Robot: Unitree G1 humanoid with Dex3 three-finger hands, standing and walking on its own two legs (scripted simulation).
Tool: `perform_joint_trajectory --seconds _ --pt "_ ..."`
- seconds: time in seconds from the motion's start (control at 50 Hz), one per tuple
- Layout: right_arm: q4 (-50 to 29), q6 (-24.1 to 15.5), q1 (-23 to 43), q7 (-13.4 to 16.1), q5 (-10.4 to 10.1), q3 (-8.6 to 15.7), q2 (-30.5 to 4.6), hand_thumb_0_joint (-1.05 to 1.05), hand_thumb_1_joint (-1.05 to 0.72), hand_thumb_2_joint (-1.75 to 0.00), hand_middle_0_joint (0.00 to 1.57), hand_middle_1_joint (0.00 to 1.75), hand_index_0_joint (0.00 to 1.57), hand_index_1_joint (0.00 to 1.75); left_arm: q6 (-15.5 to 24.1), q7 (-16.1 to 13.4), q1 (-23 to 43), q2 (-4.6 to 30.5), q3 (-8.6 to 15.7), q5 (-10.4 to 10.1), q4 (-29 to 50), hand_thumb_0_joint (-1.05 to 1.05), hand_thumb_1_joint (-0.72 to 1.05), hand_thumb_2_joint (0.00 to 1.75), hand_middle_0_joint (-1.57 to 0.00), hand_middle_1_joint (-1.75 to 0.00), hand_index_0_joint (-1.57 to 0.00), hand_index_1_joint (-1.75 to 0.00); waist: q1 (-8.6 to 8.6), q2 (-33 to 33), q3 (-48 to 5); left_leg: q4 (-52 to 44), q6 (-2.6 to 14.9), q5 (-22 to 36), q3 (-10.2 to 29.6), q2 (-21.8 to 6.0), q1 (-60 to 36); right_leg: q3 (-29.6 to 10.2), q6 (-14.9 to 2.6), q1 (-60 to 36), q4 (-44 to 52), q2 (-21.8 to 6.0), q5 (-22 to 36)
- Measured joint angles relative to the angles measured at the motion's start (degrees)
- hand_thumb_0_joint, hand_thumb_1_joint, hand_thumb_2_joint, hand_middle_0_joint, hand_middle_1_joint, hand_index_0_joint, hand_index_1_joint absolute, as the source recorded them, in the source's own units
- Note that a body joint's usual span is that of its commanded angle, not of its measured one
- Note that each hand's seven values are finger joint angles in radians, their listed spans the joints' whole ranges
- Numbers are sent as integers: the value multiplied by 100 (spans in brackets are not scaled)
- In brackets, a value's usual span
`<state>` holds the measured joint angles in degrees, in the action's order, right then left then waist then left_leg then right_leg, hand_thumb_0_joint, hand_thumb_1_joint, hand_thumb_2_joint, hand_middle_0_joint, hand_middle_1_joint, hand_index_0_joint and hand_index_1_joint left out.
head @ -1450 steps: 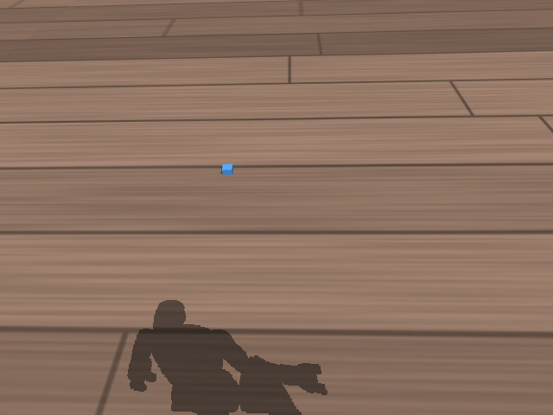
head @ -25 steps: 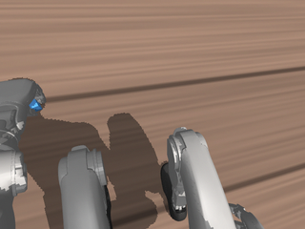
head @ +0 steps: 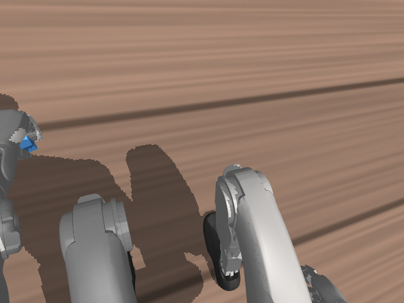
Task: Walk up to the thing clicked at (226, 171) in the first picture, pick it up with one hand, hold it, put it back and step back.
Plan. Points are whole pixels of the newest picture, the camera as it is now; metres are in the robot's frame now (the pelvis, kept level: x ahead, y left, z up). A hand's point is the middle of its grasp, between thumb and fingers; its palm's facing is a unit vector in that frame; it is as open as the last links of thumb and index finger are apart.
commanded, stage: rest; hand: left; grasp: from above
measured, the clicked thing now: (15, 142) +0.45 +0.32 -0.23
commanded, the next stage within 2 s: open in 1.28 s
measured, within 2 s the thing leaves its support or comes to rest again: rests again in 0.86 s
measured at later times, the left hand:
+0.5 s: hand (26, 148) +0.44 +0.31 -0.23, palm faces -0.46 -0.11 -0.88, open 5.3 cm
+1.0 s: hand (29, 151) +0.44 +0.31 -0.25, palm faces -0.47 -0.13 -0.88, open 5.3 cm
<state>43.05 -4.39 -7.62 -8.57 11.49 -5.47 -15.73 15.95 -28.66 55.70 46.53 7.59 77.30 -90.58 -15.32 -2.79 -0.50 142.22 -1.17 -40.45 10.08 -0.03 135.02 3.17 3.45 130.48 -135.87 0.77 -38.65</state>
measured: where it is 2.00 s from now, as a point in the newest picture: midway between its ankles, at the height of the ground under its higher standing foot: (176, 281)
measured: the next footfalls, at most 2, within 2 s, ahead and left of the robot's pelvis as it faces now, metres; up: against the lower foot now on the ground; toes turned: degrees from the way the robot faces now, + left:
none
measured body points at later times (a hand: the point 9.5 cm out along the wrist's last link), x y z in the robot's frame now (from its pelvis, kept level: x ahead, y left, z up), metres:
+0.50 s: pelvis +0.01 +0.00 -0.02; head +0.26 +0.10 +0.34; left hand +0.46 +0.31 -0.18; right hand +0.06 -0.26 -0.10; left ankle +0.07 +0.13 -0.28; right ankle +0.10 -0.13 -0.28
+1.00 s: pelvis +0.00 +0.01 -0.02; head +0.26 +0.11 +0.33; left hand +0.46 +0.31 -0.20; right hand +0.05 -0.26 -0.09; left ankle +0.07 +0.13 -0.28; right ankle +0.10 -0.13 -0.28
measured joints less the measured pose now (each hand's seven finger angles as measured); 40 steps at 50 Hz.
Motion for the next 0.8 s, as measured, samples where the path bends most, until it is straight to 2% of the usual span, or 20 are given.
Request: perform_joint_trajectory --seconds 0.26,0.54,0.68,0.8 --pt "-3 -131 49 -125 188 -241 -3 0 -90 -89 20 30 20 30 -54 -136 16 205 86 -74 -257 -9 48 6 -95 -12 -126 -15 -143 -49 205 252 2 -93 121 -11 97 78 38 71 -155 58 -27" --pt "-46 -292 209 -260 391 -429 -74 0 -90 -89 20 30 20 30 -10 -519 5 426 155 42 -543 -9 47 7 -96 -10 -127 -13 -246 -204 340 447 -5 -203 238 -18 93 161 41 45 -261 103 -73" --pt "-120 -426 300 -335 480 -484 -141 0 -90 -89 20 30 20 30 -48 -586 6 576 262 23 -642 -9 47 7 -96 -10 -127 -13 -313 -247 467 526 0 -209 301 -8 86 207 60 6 -287 118 -64" --pt "-103 -477 339 -400 539 -573 -179 0 -90 -89 20 30 20 30 -27 -576 41 696 254 10 -798 -9 47 7 -96 -10 -127 -13 -365 -300 564 579 6 -206 342 -6 52 235 84 -45 -304 133 -45"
